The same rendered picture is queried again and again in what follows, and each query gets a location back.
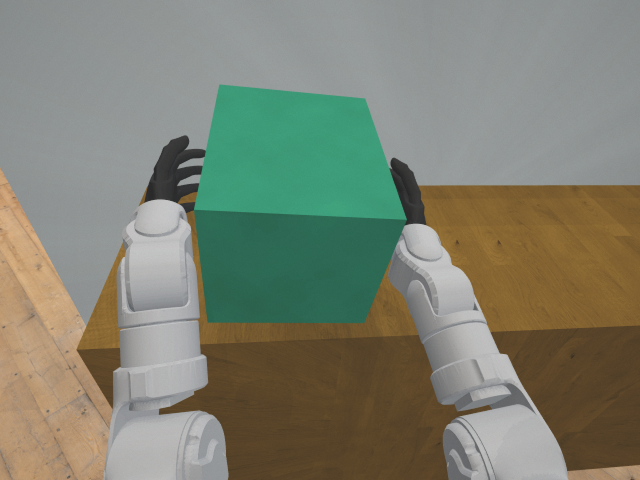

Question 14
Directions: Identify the pedestal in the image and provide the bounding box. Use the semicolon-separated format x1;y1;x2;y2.
76;185;640;480

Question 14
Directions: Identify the robot left hand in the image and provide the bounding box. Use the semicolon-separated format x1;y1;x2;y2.
144;135;206;213

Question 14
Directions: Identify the left robot forearm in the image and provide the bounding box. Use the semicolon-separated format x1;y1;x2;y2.
104;199;208;480

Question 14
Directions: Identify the robot right hand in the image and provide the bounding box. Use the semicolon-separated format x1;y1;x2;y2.
389;158;427;226

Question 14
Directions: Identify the robot left upper arm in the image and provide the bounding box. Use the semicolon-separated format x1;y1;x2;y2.
105;410;229;480

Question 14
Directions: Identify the right robot forearm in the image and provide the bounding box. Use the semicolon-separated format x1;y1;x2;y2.
388;224;568;478

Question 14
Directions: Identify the robot right upper arm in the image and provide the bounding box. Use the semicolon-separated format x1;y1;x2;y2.
443;404;568;480

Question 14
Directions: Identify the carton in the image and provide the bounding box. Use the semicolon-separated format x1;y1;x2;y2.
194;84;407;323

